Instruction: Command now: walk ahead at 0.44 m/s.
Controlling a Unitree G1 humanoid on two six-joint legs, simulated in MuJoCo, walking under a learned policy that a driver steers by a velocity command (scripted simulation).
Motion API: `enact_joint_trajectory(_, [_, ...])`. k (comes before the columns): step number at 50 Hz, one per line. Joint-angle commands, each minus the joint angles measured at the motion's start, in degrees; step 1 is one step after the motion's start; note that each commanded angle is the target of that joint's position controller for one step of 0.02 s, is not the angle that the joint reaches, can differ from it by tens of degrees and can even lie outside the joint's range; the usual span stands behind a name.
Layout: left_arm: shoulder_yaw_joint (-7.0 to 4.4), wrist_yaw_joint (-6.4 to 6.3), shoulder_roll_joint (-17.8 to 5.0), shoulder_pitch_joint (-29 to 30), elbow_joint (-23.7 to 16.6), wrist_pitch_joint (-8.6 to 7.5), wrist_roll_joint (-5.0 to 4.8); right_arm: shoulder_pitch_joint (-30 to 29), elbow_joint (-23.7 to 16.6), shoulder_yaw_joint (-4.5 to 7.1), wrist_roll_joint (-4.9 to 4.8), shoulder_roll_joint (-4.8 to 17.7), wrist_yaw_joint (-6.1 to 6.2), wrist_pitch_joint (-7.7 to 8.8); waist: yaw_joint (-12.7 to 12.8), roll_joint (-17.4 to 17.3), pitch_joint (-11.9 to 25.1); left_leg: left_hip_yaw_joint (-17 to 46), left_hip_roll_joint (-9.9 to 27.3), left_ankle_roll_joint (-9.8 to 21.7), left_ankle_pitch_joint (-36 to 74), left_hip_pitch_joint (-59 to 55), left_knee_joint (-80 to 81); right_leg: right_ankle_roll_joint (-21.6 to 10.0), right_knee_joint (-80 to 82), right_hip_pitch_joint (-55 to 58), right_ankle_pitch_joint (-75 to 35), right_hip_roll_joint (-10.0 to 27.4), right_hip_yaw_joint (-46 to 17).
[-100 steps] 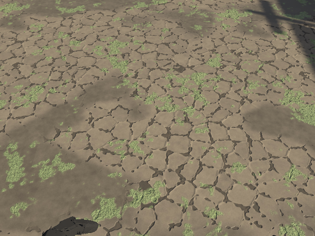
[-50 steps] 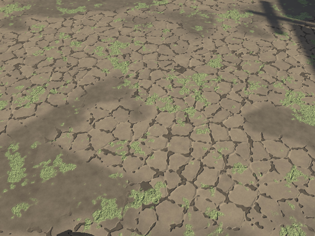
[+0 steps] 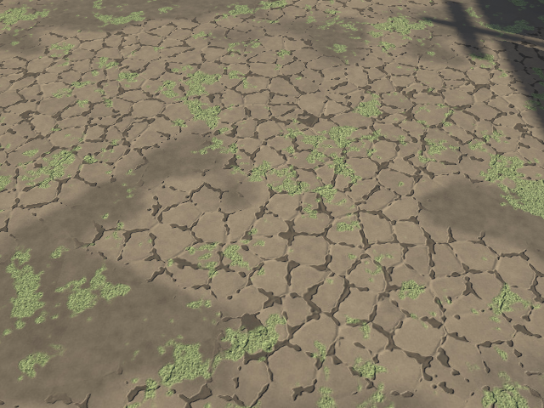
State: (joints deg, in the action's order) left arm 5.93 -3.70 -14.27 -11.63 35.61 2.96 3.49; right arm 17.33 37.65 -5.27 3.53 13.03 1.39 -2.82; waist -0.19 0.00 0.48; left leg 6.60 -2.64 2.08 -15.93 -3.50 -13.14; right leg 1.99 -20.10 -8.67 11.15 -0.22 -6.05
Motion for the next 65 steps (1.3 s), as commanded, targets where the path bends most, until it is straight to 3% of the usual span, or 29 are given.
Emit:
enact_joint_trajectory(1, [-1.46, -0.02, -5.74, 2.41, -4.78, -1.05, 0.09, -0.78, -4.21, 1.19, 0.05, 5.68, 0.25, 0.49, 0.15, -0.75, 0.90, 2.41, 2.77, -1.73, 22.11, 10.10, 1.77, -2.70, -1.50, 10.33, -18.22, 0.83, -2.04])
enact_joint_trajectory(18, [-1.15, 1.01, -6.74, 5.04, -7.12, -1.61, 0.46, -5.99, -6.89, 0.45, 0.55, 6.46, 0.03, 0.48, 0.02, -0.54, 2.09, 2.92, 3.32, -1.97, 22.41, 9.13, 0.75, -2.31, -1.65, 10.04, -19.99, 1.40, -2.83])
enact_joint_trajectory(43, [-0.90, 1.23, -7.01, 5.89, -8.46, -1.51, 0.57, -7.25, -7.78, 0.04, 0.64, 6.98, -0.32, 0.80, 0.10, -0.55, 2.63, 3.27, 3.77, -1.90, 20.32, 9.94, 0.70, -2.09, -1.12, 9.78, -18.74, 1.69, -3.52])
enact_joint_trajectory(44, [-0.72, 1.80, -6.34, 5.81, -8.49, -1.48, 0.68, -7.33, -7.55, 0.15, 0.92, 7.65, -0.74, 1.03, 0.56, -2.59, 3.42, 3.41, 3.82, -1.76, 19.42, 8.25, -0.13, -1.75, -0.45, 8.16, -16.73, 2.07, -3.95])
enact_joint_trajectory(46, [-0.80, 2.21, -6.75, 6.26, -8.40, -1.59, 0.65, -7.53, -7.91, 0.04, 0.88, 7.07, -0.84, 0.88, 0.12, -0.84, 2.91, 3.71, 3.98, -1.47, 19.23, 8.16, -0.45, -1.61, -0.33, 6.98, -15.93, 1.85, -3.72])
enact_joint_trajectory(47, [-0.97, 1.73, -7.40, 6.35, -8.40, -1.67, 0.57, -7.28, -8.11, -0.05, 0.52, 6.47, -0.39, 0.61, -0.38, 1.70, 1.96, 3.66, 3.94, -1.53, 20.05, 9.86, 0.33, -1.97, -0.98, 8.25, -17.91, 1.40, -3.27])
enact_joint_trajectory(51, [-0.88, 1.20, -6.99, 5.72, -8.52, -1.55, 0.54, -7.04, -7.70, 0.08, 0.60, 7.28, -0.27, 0.83, 0.11, -0.65, 2.73, 3.26, 3.79, -1.89, 20.92, 10.06, 0.59, -2.17, -1.23, 9.77, -19.04, 1.67, -3.70])
enact_joint_trajectory(65, [-0.89, 1.16, -6.99, 5.69, -8.54, -1.46, 0.59, -6.89, -7.57, 0.06, 0.57, 7.18, -0.35, 0.88, 0.09, -0.59, 2.86, 3.28, 3.85, -1.86, 21.57, 9.50, 0.69, -2.03, -1.07, 9.71, -19.28, 1.63, -3.77])
